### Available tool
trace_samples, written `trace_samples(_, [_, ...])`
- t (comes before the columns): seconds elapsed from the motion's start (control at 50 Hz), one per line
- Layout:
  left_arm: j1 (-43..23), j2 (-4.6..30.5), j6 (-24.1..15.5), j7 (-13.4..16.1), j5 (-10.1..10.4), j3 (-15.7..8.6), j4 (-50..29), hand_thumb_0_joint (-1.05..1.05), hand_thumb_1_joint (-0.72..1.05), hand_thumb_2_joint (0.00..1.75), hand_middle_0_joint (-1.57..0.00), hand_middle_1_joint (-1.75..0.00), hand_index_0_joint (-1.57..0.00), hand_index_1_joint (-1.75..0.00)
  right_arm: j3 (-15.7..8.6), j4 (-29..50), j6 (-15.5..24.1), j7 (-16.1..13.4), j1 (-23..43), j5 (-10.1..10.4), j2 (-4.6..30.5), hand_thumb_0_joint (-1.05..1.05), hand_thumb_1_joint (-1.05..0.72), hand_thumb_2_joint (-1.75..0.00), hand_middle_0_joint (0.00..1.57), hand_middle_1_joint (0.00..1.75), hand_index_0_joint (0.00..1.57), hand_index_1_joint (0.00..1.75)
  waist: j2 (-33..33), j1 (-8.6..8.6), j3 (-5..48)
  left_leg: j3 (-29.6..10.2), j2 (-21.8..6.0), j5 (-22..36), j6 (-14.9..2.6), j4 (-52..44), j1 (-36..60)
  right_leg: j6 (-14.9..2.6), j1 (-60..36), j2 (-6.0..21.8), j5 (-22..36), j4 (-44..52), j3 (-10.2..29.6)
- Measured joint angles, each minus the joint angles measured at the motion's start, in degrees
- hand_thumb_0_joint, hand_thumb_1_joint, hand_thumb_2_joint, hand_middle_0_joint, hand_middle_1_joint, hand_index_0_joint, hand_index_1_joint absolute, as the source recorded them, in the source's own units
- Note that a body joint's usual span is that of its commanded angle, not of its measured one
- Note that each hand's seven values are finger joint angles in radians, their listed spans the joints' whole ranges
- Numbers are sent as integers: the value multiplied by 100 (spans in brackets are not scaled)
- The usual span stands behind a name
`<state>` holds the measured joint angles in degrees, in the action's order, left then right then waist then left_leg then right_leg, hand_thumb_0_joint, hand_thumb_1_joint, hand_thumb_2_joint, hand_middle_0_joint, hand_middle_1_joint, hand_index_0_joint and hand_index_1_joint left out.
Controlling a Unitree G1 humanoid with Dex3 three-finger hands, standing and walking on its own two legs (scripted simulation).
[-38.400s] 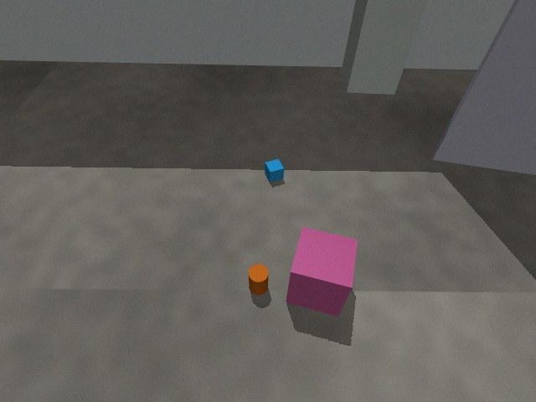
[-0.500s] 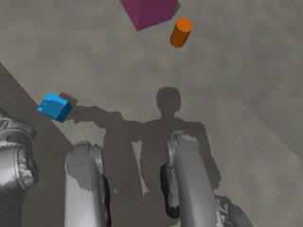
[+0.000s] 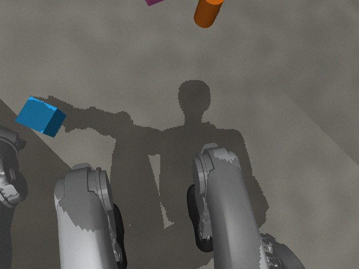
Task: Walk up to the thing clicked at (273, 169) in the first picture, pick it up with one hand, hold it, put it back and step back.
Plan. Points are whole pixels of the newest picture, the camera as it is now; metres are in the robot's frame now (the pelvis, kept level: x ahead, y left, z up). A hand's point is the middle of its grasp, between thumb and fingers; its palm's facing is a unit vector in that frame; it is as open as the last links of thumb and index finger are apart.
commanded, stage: rise first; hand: left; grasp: from above
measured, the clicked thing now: (42, 118) +0.49 +0.31 -0.30
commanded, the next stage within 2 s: approach in 0.48 s
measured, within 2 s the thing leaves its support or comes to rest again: neither
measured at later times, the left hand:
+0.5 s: hand out of the picture +0.43 +0.35 -0.17, palm faces -0.14 -0.41 -0.90, open 13.4 cm
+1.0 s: hand (38, 109) +0.49 +0.28 -0.22, palm faces -0.18 -0.41 -0.89, open 14.1 cm
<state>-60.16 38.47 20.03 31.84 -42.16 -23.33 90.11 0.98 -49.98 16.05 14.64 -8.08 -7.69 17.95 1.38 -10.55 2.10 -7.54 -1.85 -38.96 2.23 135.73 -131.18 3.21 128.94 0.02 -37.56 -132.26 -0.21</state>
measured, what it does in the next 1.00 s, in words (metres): stands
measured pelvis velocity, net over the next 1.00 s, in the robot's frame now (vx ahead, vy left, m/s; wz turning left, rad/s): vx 0.00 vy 0.00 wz -0.08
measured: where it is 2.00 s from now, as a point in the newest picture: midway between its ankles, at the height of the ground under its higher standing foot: (160, 239)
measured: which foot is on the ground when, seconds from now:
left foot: down 0.00-1.00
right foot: down 0.00-1.00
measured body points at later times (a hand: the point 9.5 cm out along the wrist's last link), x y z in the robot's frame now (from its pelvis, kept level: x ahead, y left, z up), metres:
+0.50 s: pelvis +0.00 +0.00 -0.01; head +0.25 +0.05 +0.36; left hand +0.43 +0.37 -0.12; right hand +0.03 -0.26 -0.12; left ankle +0.08 +0.14 -0.30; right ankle +0.10 -0.13 -0.30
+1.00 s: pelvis +0.00 +0.00 -0.02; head +0.29 +0.05 +0.32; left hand +0.49 +0.30 -0.17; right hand -0.02 -0.26 -0.09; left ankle +0.08 +0.14 -0.30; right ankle +0.10 -0.13 -0.30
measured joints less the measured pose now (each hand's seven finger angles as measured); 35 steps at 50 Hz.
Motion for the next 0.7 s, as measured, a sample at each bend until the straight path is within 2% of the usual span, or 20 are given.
trace_samples(0.16, [-135,141,-6,67,-39,-128,265,0,-50,98,-17,-94,-16,-97,113,-34,30,-11,58,-52,-50,0,-91,-90,19,30,20,30,26,-52,4,-54,-5,-25,-3,145,-99,14,91,-29,3,-108,-30])
trace_samples(0.36, [-319,424,-41,85,-212,-87,498,0,-45,93,-22,-87,-20,-90,220,-42,132,59,-42,-103,15,0,-91,-90,19,30,20,30,-24,-165,-86,-130,3,-58,-27,297,-183,35,106,-48,-10,-174,-85])
trace_samples(0.58, [-282,468,-31,130,-190,-152,354,0,-39,87,-28,-81,-26,-84,260,-26,95,149,-175,-111,94,0,-92,-90,19,30,20,30,-77,-244,-187,-175,18,-57,-36,370,-245,30,130,-50,-7,-208,-121])
trace_samples(0.7, [-462,589,25,230,-202,-57,693,0,-42,89,-25,-82,-23,-86,317,-12,112,182,-142,-143,127,0,-91,-90,19,30,20,30,-87,-342,-236,-201,11,-55,-28,399,-253,45,146,-65,13,-224,-138])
